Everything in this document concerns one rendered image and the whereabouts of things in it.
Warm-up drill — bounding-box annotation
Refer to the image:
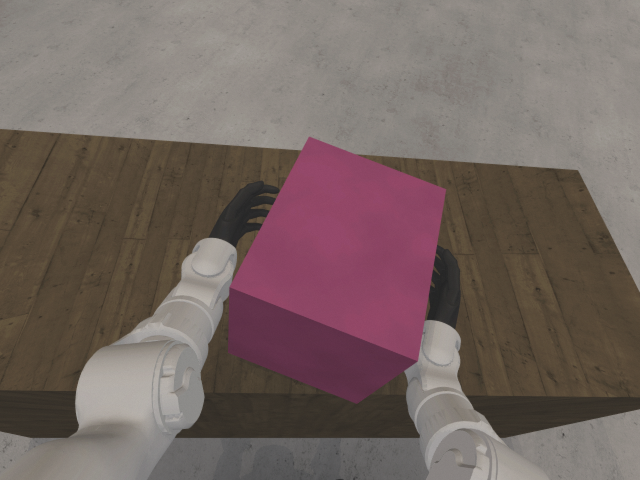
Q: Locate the carton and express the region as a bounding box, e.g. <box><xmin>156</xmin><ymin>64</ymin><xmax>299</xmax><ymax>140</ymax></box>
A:
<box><xmin>228</xmin><ymin>137</ymin><xmax>446</xmax><ymax>404</ymax></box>

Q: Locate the right robot forearm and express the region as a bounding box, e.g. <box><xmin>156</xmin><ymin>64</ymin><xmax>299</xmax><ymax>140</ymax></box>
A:
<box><xmin>404</xmin><ymin>320</ymin><xmax>508</xmax><ymax>471</ymax></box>

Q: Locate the robot left hand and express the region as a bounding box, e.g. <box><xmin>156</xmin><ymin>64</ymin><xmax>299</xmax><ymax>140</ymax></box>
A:
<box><xmin>208</xmin><ymin>181</ymin><xmax>280</xmax><ymax>248</ymax></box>

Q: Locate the robot right hand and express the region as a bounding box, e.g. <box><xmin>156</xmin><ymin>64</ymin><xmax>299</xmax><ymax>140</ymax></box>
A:
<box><xmin>427</xmin><ymin>245</ymin><xmax>461</xmax><ymax>329</ymax></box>

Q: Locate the pedestal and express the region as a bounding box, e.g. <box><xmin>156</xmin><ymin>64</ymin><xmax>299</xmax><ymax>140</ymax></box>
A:
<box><xmin>0</xmin><ymin>129</ymin><xmax>640</xmax><ymax>438</ymax></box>

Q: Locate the left robot forearm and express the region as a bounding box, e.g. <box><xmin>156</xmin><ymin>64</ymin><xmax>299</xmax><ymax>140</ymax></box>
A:
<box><xmin>75</xmin><ymin>238</ymin><xmax>237</xmax><ymax>424</ymax></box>

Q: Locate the robot right upper arm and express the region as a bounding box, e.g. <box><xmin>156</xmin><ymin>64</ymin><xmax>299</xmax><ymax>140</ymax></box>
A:
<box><xmin>426</xmin><ymin>428</ymin><xmax>549</xmax><ymax>480</ymax></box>

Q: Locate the robot left upper arm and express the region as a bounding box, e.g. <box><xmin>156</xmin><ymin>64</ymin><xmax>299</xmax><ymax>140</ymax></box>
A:
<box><xmin>0</xmin><ymin>340</ymin><xmax>204</xmax><ymax>480</ymax></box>

